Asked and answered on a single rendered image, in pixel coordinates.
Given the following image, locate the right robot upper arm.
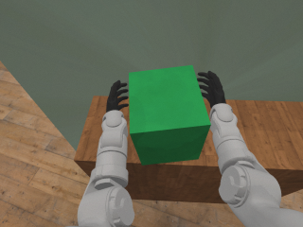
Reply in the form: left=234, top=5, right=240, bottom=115
left=219, top=165, right=303, bottom=227

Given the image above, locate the carton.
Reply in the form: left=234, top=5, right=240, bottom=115
left=129, top=65, right=211, bottom=166

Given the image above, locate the right robot forearm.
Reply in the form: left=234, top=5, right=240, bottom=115
left=209, top=103, right=282, bottom=197

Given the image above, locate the left robot forearm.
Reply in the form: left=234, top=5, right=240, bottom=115
left=77, top=110, right=129, bottom=218

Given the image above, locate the left robot upper arm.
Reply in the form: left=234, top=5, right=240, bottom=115
left=65, top=185, right=135, bottom=227

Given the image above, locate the left robot hand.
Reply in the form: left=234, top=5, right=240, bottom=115
left=106, top=80, right=129, bottom=113

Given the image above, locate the right robot hand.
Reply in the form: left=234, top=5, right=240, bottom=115
left=197, top=71, right=226, bottom=109

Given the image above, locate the pedestal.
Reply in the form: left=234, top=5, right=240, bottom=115
left=74, top=96, right=303, bottom=204

